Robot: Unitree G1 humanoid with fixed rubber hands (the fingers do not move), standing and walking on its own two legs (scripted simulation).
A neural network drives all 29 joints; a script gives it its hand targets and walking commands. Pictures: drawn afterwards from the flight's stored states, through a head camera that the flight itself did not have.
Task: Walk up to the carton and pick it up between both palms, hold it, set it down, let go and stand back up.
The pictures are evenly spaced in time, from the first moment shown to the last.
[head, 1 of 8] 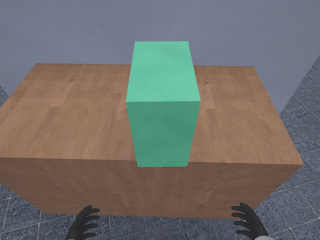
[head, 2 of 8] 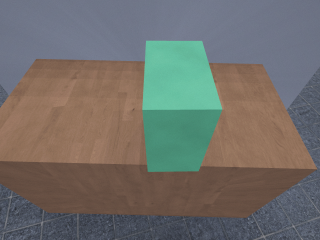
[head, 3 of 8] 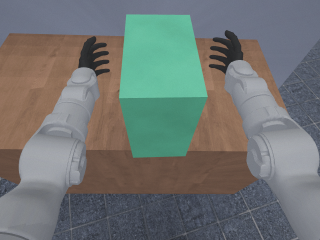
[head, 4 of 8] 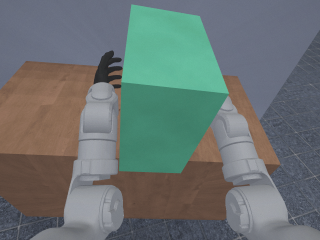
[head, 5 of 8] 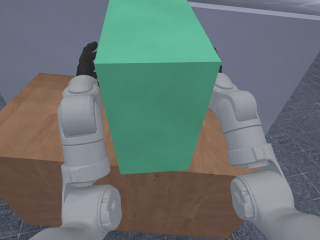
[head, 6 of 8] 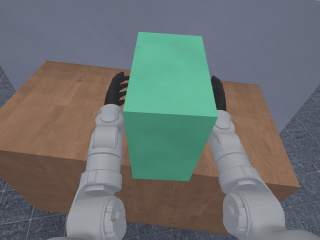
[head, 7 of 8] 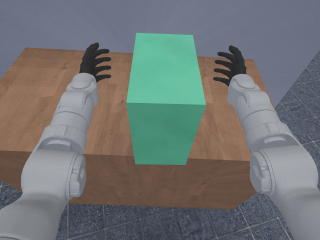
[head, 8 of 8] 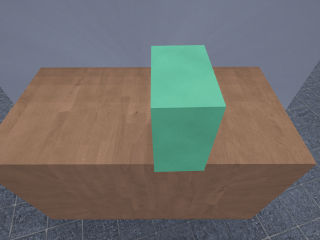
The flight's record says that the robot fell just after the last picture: no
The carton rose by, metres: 0.22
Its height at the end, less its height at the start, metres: +0.00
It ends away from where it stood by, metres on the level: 0.01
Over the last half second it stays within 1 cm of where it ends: yes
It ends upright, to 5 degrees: yes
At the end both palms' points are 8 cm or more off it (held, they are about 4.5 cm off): yes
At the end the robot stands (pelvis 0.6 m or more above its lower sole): yes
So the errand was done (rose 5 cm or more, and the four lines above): yes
